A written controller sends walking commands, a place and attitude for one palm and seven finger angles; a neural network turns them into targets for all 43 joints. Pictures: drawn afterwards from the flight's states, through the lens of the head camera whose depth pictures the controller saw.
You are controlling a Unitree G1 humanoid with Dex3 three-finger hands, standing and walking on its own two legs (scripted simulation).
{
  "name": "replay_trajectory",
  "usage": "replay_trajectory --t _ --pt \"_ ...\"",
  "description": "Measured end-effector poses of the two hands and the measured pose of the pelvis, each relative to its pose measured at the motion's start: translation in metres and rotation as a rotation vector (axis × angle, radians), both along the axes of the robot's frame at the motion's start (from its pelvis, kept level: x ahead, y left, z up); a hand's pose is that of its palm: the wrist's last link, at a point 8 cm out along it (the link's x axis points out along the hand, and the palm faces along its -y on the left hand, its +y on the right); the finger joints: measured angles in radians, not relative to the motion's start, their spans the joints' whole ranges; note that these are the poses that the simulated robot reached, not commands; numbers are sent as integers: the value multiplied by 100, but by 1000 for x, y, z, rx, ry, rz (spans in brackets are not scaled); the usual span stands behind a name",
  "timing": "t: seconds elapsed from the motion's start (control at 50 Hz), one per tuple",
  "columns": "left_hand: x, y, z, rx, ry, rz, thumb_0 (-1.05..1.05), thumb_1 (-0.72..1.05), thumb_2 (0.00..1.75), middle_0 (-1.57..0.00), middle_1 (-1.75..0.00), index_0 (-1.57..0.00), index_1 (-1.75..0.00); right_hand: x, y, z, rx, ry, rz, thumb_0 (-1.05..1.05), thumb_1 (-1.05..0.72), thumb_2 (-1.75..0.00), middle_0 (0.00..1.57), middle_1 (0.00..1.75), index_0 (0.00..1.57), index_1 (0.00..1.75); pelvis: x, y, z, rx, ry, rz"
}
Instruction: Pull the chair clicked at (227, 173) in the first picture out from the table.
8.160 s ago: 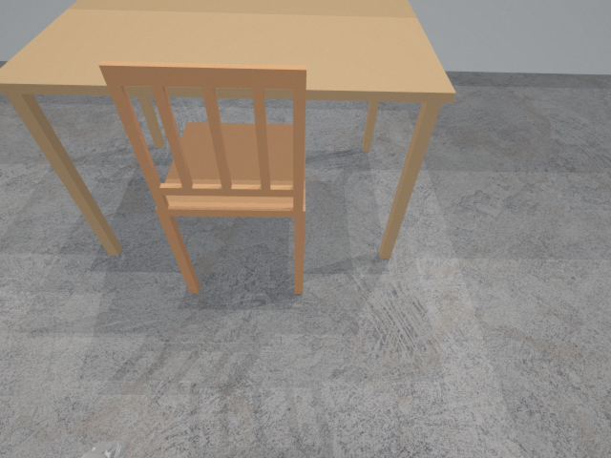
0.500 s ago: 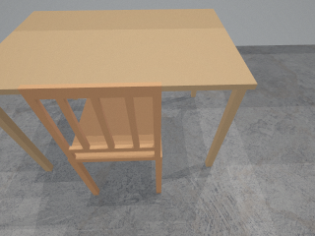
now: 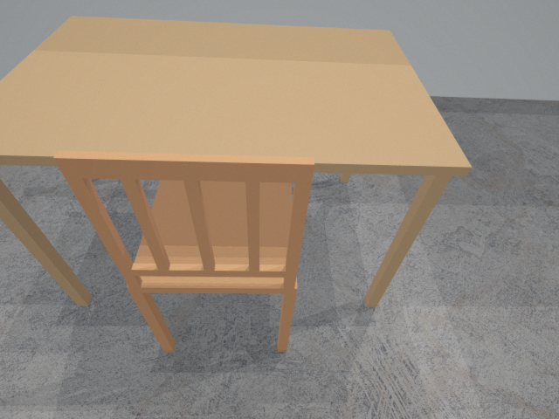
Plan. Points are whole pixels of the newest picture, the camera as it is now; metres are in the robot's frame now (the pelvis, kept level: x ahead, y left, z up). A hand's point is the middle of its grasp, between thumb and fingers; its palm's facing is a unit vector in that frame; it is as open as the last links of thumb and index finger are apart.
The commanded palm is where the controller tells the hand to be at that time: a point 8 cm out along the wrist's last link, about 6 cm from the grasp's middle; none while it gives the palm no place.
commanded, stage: look again from close up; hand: left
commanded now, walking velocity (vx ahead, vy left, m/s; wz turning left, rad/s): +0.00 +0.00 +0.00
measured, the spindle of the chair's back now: (201, 229) +0.47 +0.19 -0.08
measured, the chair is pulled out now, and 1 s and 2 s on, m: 0.00 0.00 0.00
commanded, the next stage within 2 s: shuffle to correct the standing spot in 0.14 s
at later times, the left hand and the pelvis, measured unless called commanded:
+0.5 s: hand out of the picture -0.03 +0.16 -0.18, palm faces +0.02 -0.98 -0.18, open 7.3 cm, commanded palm none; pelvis +0.01 -0.01 +0.00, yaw +1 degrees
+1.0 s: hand out of the picture +0.06 +0.13 -0.18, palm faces +0.10 -0.98 -0.18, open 7.3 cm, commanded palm none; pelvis +0.07 -0.04 +0.00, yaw +3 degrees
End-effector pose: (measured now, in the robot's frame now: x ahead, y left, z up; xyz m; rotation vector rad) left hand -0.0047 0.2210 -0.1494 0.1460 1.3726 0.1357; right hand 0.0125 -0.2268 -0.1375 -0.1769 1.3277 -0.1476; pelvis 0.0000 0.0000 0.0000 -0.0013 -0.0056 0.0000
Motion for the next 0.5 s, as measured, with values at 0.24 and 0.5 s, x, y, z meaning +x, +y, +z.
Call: replay_trajectory --t 0.24,0.5 --pt "-25 -3 -1 -17 71 12 1 91 90 -20 -30 -20 -30 2 2 2 -5 10 1 1 -92 -90 20 30 20 30 0 3 2 0 -5 -2" --pt "-26 -12 -2 -4 92 27 1 91 90 -20 -30 -20 -30 -7 -3 -8 30 71 -12 0 -91 -90 20 30 20 30 12 -11 -3 20 21 24"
